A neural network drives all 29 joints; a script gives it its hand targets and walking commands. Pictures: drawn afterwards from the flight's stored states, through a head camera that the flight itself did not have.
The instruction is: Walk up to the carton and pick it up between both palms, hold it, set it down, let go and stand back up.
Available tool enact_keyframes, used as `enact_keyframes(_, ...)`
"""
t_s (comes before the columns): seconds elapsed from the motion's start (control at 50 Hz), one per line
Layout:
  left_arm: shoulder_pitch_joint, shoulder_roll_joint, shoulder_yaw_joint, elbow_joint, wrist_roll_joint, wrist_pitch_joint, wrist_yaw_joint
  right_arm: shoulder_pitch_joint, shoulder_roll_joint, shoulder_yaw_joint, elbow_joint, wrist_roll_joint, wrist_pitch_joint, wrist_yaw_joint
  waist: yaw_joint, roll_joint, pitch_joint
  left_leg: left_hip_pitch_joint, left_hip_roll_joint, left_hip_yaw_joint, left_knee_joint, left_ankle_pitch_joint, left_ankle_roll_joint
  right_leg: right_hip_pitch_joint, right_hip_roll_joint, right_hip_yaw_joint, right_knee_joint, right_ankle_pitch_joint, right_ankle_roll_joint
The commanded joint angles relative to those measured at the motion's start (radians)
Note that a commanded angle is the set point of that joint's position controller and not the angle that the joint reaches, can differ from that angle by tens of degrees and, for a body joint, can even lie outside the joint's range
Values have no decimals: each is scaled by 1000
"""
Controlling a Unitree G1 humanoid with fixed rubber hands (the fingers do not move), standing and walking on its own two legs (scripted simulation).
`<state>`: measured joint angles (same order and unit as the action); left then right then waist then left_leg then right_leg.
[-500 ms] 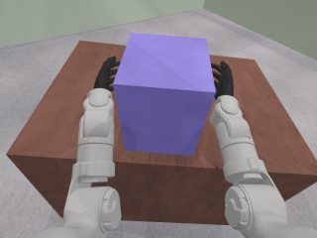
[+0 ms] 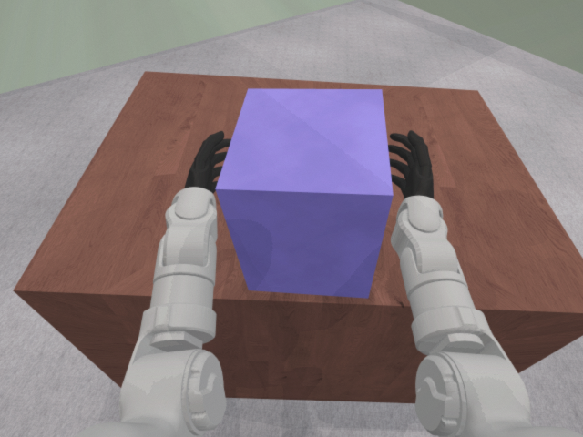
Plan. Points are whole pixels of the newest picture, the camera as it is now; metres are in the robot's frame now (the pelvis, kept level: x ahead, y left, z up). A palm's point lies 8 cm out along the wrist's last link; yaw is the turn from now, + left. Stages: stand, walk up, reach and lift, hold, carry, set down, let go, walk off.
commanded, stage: set down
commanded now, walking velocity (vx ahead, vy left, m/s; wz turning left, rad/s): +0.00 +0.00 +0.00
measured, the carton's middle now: (310, 197) +0.43 -0.05 +0.07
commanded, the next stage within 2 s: none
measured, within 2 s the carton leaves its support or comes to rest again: rests again in 1.46 s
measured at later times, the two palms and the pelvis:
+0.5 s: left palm (213, 197) +0.42 +0.10 +0.10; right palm (414, 202) +0.38 -0.19 +0.11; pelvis +0.01 +0.01 +0.00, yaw -3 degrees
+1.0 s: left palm (194, 190) +0.42 +0.13 +0.11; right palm (436, 201) +0.37 -0.21 +0.13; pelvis -0.01 +0.01 +0.00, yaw -8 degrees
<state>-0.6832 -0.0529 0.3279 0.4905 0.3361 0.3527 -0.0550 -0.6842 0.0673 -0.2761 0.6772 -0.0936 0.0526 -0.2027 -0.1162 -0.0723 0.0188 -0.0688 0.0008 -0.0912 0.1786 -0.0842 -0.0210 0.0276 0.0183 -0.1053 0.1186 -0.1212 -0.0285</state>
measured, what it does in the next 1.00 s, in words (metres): stands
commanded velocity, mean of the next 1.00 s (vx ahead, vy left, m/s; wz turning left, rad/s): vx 0.00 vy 0.00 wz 0.00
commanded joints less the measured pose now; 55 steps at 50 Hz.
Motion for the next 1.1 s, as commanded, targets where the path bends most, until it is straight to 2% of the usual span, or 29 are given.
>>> enact_keyframes(0.0,-597,-364,-283,-75,-74,-111,-117,-520,336,240,-119,-9,-58,133,-17,67,-459,-18,-46,50,-10,129,36,265,3,-7,110,556,101)
enact_keyframes(0.14,-609,-395,-274,-24,-67,-160,-111,-516,353,204,-83,-50,-77,143,-33,94,-493,7,-38,42,8,164,11,208,9,-24,100,546,88)
enact_keyframes(0.36,-618,-422,-231,61,-33,-229,-87,-532,389,180,-31,-105,-120,180,1,92,-534,34,-27,35,5,201,13,167,16,-23,98,563,82)
enact_keyframes(0.38,-509,-443,-261,57,-84,-236,-46,-538,398,220,-70,-80,-83,170,39,196,-627,118,-62,59,-94,295,18,59,24,44,59,563,60)
enact_keyframes(0.4,-541,-417,-281,15,-112,-237,-12,-520,377,241,-62,-44,-57,161,48,179,-656,145,-54,57,-84,386,14,24,33,51,47,564,47)
enact_keyframes(0.42,-586,-350,-257,32,-126,-234,14,-545,317,201,-51,-54,-43,147,50,151,-691,135,-54,58,-74,388,16,-11,34,48,41,522,44)
enact_keyframes(0.44,-613,-253,-230,28,-134,-232,43,-536,227,151,-16,-61,-30,129,48,147,-691,117,-51,62,-69,371,11,-12,29,53,32,476,42)
enact_keyframes(0.46,-603,-79,-174,31,-140,-234,85,-495,86,96,-2,-55,-27,95,52,108,-676,103,-52,67,-61,346,18,-10,26,57,37,454,50)
enact_keyframes(0.48,-586,77,-134,57,-165,-235,125,-436,-53,87,17,-27,-32,44,54,75,-651,102,-48,81,-53,333,18,3,24,59,48,453,47)
enact_keyframes(0.5,-604,125,-120,101,-196,-226,144,-450,-88,111,36,35,-31,3,67,104,-614,92,-51,87,-35,309,23,0,17,76,68,457,42)
enact_keyframes(0.52,-588,154,-113,142,-227,-214,151,-431,-86,164,31,95,-19,-38,76,78,-571,81,-54,93,-18,276,29,16,15,88,90,456,44)
enact_keyframes(0.54,-591,155,-128,170,-264,-206,158,-461,-85,184,38,138,-5,-61,87,69,-528,47,-56,95,-8,243,40,17,8,106,111,466,49)
enact_keyframes(0.56,-603,159,-145,191,-302,-201,163,-479,-94,205,17,175,4,-79,88,35,-509,43,-54,94,2,223,44,9,12,111,131,465,54)
enact_keyframes(0.58,-619,166,-155,193,-324,-202,167,-479,-120,208,28,199,6,-88,90,32,-505,39,-51,85,8,222,38,7,11,116,141,461,52)
enact_keyframes(0.62,-620,200,-154,271,-345,-206,171,-512,-190,203,25,218,-4,-95,107,41,-532,47,-46,86,31,252,31,-8,16,117,153,459,50)
enact_keyframes(0.66,-593,213,-179,332,-387,-203,174,-509,-231,226,38,239,1,-100,109,34,-535,90,-40,89,56,288,24,-29,23,117,152,446,51)
enact_keyframes(0.68,-573,226,-181,366,-393,-201,172,-502,-243,231,49,246,8,-102,97,33,-550,130,-41,90,63,307,24,-42,26,117,150,461,57)
enact_keyframes(0.7,-550,234,-183,373,-401,-195,166,-483,-248,254,69,266,15,-105,96,21,-540,154,-40,87,69,337,17,-55,34,110,146,480,56)
enact_keyframes(0.78,-489,274,-172,356,-407,-168,140,-437,-259,273,59,311,33,-114,102,48,-558,225,-42,81,94,492,2,-51,38,123,134,589,61)
enact_keyframes(0.84,-500,316,-140,253,-400,-173,136,-455,-294,277,-2,319,16,-105,113,18,-627,242,-48,76,85,544,4,-47,39,127,139,624,65)
enact_keyframes(0.86,-518,337,-135,223,-395,-183,136,-468,-296,267,-21,315,9,-98,113,38,-639,240,-51,77,74,539,5,-63,35,131,137,622,66)
enact_keyframes(0.92,-566,350,-152,170,-408,-212,136,-471,-302,268,-16,311,6,-76,104,42,-611,220,-52,83,70,477,13,-105,30,132,129,544,66)
enact_keyframes(0.94,-580,360,-163,170,-414,-219,133,-471,-308,262,8,313,7,-72,107,60,-601,217,-53,87,64,444,13,-123,27,132,123,510,64)
enact_keyframes(1.02,-569,348,-233,239,-462,-209,131,-425,-292,273,96,327,61,-60,96,100,-475,151,-38,94,57,221,25,-200,18,127,82,222,49)
enact_keyframes(1.08,-567,346,-271,249,-497,-180,130,-409,-287,248,108,323,104,-53,87,134,-456,101,-26,93,70,133,30,-242,6,128,73,103,36)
